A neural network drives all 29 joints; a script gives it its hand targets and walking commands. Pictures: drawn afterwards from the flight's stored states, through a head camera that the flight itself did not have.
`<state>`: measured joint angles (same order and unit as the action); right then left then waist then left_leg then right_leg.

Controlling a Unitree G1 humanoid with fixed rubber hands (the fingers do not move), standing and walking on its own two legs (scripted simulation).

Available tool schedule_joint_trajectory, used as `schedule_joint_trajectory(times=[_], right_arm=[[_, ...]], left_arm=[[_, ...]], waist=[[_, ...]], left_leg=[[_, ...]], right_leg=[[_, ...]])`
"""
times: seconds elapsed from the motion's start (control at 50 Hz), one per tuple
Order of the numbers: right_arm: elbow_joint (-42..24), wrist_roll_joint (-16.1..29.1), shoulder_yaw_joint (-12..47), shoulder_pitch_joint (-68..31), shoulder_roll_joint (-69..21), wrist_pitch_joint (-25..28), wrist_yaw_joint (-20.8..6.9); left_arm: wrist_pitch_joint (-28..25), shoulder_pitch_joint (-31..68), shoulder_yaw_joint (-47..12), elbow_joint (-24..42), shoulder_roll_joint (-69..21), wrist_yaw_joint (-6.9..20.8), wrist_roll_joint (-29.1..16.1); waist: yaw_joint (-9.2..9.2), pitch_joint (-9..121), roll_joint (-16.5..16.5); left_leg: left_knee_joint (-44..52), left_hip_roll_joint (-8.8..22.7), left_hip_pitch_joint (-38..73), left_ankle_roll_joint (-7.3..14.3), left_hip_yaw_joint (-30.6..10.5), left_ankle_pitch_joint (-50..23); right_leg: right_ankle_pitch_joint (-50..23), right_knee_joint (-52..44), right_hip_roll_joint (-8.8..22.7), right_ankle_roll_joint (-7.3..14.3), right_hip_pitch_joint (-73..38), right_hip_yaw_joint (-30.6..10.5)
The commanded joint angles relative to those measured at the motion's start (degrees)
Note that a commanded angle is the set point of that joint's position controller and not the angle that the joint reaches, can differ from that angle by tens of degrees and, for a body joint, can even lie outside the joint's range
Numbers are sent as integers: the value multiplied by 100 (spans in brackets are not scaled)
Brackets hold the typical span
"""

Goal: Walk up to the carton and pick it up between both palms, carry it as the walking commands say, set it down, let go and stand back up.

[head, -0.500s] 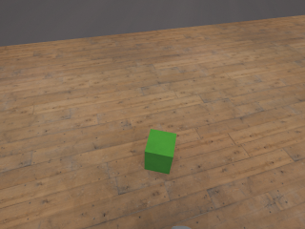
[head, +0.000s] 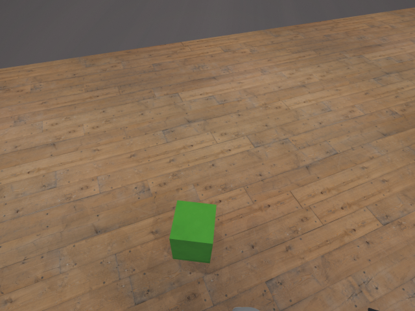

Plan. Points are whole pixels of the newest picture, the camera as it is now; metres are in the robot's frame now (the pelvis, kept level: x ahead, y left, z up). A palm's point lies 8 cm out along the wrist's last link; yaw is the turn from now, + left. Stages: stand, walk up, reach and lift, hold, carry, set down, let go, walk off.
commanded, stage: walk up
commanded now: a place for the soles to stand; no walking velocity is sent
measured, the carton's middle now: (193, 232) +0.55 +0.04 -0.63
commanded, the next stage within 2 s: none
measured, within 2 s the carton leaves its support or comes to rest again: neither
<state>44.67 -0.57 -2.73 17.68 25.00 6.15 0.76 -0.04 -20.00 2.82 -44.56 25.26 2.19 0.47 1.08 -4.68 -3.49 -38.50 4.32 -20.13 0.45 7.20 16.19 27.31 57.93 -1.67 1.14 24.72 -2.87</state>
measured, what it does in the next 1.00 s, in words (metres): steps on the spot: right foot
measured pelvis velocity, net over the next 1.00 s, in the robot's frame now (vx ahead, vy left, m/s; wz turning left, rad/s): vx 0.05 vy -0.03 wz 0.07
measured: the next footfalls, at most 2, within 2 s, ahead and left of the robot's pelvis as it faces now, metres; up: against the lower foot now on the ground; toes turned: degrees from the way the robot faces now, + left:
right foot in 0.14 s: +0.13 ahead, -0.15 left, +0.00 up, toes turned -2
right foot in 1.70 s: +0.17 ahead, -0.07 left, +0.00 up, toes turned +2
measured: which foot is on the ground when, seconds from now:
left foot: down 0.00-1.00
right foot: up 0.00-0.12, down 0.14-1.00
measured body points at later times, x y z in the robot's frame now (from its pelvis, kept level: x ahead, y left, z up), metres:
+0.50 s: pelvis +0.05 -0.05 +0.00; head +0.08 -0.06 +0.45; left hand +0.19 +0.26 -0.09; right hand +0.13 -0.37 -0.12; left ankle +0.04 +0.11 -0.72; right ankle +0.09 -0.15 -0.72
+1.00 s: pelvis +0.05 -0.03 +0.03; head +0.06 -0.02 +0.48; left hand +0.10 +0.30 -0.10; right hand +0.18 -0.33 -0.10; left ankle +0.04 +0.11 -0.72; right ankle +0.09 -0.15 -0.72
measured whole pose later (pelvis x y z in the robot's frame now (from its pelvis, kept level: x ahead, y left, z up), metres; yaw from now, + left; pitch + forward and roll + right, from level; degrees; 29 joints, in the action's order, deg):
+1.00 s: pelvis +0.05 -0.03 +0.03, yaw +4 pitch -1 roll +0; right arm 64.6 -0.3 0.0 2.8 22.5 0.8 -1.0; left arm -1.2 -3.1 0.3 -66.7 22.1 0.8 -0.4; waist 1.5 -3.4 0.1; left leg -23.5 1.4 -10.3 -1.4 -1.5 12.1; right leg 8.3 22.0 3.0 -0.8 12.3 5.3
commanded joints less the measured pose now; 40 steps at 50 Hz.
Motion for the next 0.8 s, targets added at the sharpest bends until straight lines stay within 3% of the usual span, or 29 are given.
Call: schedule_joint_trajectory(times=[0.0,0.02,0.06,0.08,0.1,0.12,0.14,0.16,0.18,0.2,0.22,0.26,0.28,0.3,0.32,0.34,0.36,0.42,0.44,0.48,0.5,0.54,0.58,0.6,0.62,0.66,0.68,0.7,0.78], right_arm=[[-195,-40,-477,134,1587,-36,68],[-196,-33,-417,144,1572,-50,31],[-199,-31,-318,-124,1424,-106,-26],[-194,20,-255,-127,1318,-143,-45],[-165,25,-195,-130,1229,-200,-27],[-229,108,-136,-108,982,-246,-32],[-260,135,-36,-94,683,-332,-16],[-53,152,-165,-24,1013,-402,43],[115,168,-171,157,1150,-436,54],[151,145,-159,79,1103,-459,42],[268,117,-166,218,1108,-454,65],[555,99,-138,283,1062,-367,72],[538,33,-146,71,1174,-345,79],[523,32,-127,-94,1255,-311,78],[562,85,-131,-388,1263,-340,28],[603,89,-87,-436,1137,-366,8],[720,97,-50,-417,1102,-406,-1],[915,101,6,-557,1006,-459,-21],[994,115,23,-556,982,-460,-34],[1123,26,-11,-564,1092,-461,-45],[1205,73,1,-639,1129,-449,-60],[1299,65,50,-900,1021,-456,-69],[1411,73,57,-1003,1090,-422,-89],[1476,61,59,-1101,1044,-420,-93],[1490,75,76,-1135,1095,-423,-100],[1493,33,65,-1189,1056,-419,-112],[1553,57,74,-1309,1025,-430,-103],[1535,51,111,-1395,1011,-433,-104],[1669,31,82,-1553,1011,-420,-113]], left_arm=[[-134,-157,351,137,1055,-26,-14],[-148,-167,340,136,967,-2,15],[-187,-240,357,-16,813,-46,-22],[-223,-299,391,-92,810,-96,10],[-263,-190,418,-92,932,-145,44],[-294,-100,459,-125,1244,-179,93],[-312,150,388,40,1364,-202,40],[-298,461,382,7,1522,-200,-4],[-266,683,389,-2,1519,-215,18],[-237,816,355,23,1385,-232,-39],[-218,952,286,-65,1309,-236,-67],[-205,1066,224,-94,1215,-261,-77],[-203,1057,160,-195,1204,-267,-99],[-215,1069,115,-228,1068,-277,-150],[-245,1160,159,-296,1053,-305,-134],[-261,1183,120,-350,1068,-317,-127],[-256,1341,125,-426,1112,-321,-119],[-232,1575,122,-593,1232,-322,-79],[-234,1663,123,-693,1257,-328,-88],[-231,1874,69,-738,1051,-305,-90],[-235,1897,30,-801,978,-296,-103],[-203,1939,35,-967,975,-270,-137],[-194,2003,29,-1077,977,-260,-118],[-170,2011,51,-1154,932,-263,-136],[-175,2139,38,-1216,920,-242,-131],[-186,2061,35,-1332,985,-230,-119],[-184,2099,-6,-1416,910,-212,-127],[-195,2101,-13,-1446,861,-210,-126],[-195,2078,-54,-1650,807,-184,-108]], waist=[[-109,78,1315],[-114,165,1538],[11,384,1694],[77,540,1184],[108,605,870],[96,541,33],[-164,495,-342],[-116,562,-382],[-147,604,-386],[-159,535,-373],[-215,519,-596],[-280,682,-547],[-247,775,-327],[-156,828,-358],[-98,919,113],[-131,1082,200],[-164,988,-80],[-195,813,-105],[-244,680,-227],[-232,879,121],[-206,788,-152],[-116,651,-48],[-111,866,344],[-40,733,170],[-95,706,191],[-81,657,429],[-5,533,447],[-106,551,304],[3,697,476]], left_leg=[[1598,1388,434,1196,-1401,-913],[1321,1245,334,1171,-916,-1563],[843,1093,29,1034,-677,-2105],[340,964,-41,850,-548,-2260],[-137,804,-125,624,-494,-1960],[-755,439,-535,299,-222,-983],[-973,26,-664,19,-228,568],[-1117,-20,-51,125,-520,1497],[-1207,2,-3,195,-710,1660],[-895,-73,-99,200,-620,1433],[-600,-79,-99,207,-599,1031],[155,25,375,169,-746,-175],[238,168,625,197,-1013,-976],[202,345,626,331,-1240,-1390],[145,273,439,367,-1177,-1513],[136,241,514,306,-1044,-1416],[165,148,434,255,-967,-1028],[181,9,474,144,-816,-555],[372,27,524,165,-902,-470],[672,93,691,224,-980,-916],[777,204,574,233,-1093,-984],[1023,183,571,236,-1147,-898],[1170,236,658,243,-1206,-917],[1312,244,442,228,-1260,-948],[1441,276,414,262,-1308,-519],[1513,254,542,226,-1319,-704],[1577,283,424,221,-1346,-653],[1707,350,464,239,-1421,-616],[1877,333,627,221,-1431,-617]], right_leg=[[-61,-225,420,6,515,81],[-200,-657,470,10,251,288],[-592,-1646,275,81,-536,557],[-1172,-2135,138,157,-1013,661],[-1610,-2686,194,181,-1257,450],[-2353,-2837,781,393,-1303,-440],[-2844,-3310,1661,761,-970,-1788],[-2555,-3349,2048,1305,-378,-1882],[-1647,-3289,1883,1281,-261,-1907],[-1536,-3127,1698,1143,-499,-1568],[-1619,-3007,1556,992,-620,-1412],[-2824,-2580,1408,797,-712,-1077],[-3172,-2311,1300,650,-640,-871],[-3071,-2248,1107,490,-640,-578],[-2762,-2313,989,436,-960,-425],[-2623,-2455,1076,397,-1031,-495],[-2379,-2589,1142,464,-991,-609],[-2115,-3053,1467,609,-838,-840],[-2096,-3121,1464,587,-703,-703],[-1963,-3071,1343,444,-927,-502],[-1922,-3023,1129,284,-1005,-251],[-1464,-3259,1075,213,-998,-278],[-1505,-3288,1084,214,-1276,-228],[-1401,-3324,1020,127,-1359,-139],[-1195,-3437,1017,139,-1383,-148],[-1205,-3538,1023,138,-1293,-182],[-1234,-3607,1043,123,-1382,-174],[-1386,-3652,991,121,-1454,-69],[-1420,-3833,958,48,-1629,49]])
